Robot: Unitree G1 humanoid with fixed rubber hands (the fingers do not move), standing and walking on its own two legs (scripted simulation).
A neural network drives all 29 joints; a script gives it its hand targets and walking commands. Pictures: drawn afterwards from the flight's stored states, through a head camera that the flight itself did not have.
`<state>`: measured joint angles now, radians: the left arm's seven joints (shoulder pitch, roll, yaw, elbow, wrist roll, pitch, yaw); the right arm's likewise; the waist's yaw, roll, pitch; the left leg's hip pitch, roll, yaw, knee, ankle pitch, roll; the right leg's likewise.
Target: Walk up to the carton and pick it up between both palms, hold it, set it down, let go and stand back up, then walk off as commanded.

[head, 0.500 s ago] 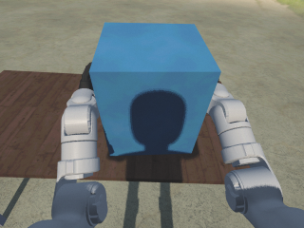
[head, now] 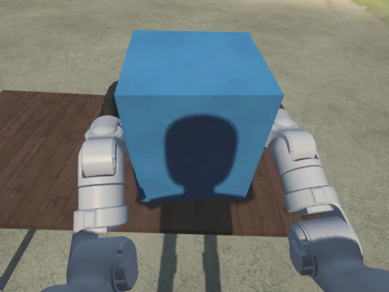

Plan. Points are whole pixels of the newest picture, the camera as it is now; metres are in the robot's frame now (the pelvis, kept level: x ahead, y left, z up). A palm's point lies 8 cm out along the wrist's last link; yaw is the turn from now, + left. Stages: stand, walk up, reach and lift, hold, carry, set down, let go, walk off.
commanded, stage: hold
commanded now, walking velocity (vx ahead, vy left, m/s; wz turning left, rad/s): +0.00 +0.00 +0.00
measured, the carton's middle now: (193, 119) +0.36 -0.01 +0.22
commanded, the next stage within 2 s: none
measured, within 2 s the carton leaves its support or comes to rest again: neither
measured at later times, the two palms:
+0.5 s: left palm (112, 120) +0.36 +0.14 +0.21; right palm (269, 112) +0.37 -0.16 +0.23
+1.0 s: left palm (112, 119) +0.37 +0.14 +0.22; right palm (269, 111) +0.37 -0.16 +0.23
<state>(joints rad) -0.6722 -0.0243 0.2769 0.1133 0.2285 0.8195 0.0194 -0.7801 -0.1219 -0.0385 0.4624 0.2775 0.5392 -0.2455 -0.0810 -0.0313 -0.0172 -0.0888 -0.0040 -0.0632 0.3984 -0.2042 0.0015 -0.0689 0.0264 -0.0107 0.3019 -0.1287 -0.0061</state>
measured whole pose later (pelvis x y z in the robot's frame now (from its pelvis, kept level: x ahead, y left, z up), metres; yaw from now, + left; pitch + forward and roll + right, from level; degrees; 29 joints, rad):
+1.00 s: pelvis +0.00 +0.00 +0.00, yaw +0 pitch -6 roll -1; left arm -0.71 -0.02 0.29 0.17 0.22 0.80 0.02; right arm -0.81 -0.12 -0.05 0.51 0.27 0.54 -0.24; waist -0.08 -0.03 -0.03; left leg -0.10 -0.01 -0.06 0.39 -0.19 0.00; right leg -0.08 0.03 -0.01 0.31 -0.12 -0.01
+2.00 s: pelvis +0.00 +0.00 +0.00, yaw +0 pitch -6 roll -1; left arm -0.69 -0.02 0.28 0.14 0.23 0.82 0.02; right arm -0.79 -0.12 -0.05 0.48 0.27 0.54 -0.24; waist -0.08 -0.03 -0.02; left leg -0.09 -0.01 -0.06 0.40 -0.20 0.00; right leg -0.07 0.03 -0.01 0.31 -0.13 -0.01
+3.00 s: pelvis +0.01 +0.00 +0.00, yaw +1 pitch -7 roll -2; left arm -0.59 -0.04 0.22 0.30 0.24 0.45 0.03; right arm -0.60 -0.02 -0.14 0.61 0.10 0.08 -0.16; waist -0.08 -0.07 0.08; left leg -0.05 -0.01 -0.07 0.39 -0.22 0.01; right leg -0.01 0.02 -0.03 0.27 -0.14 0.00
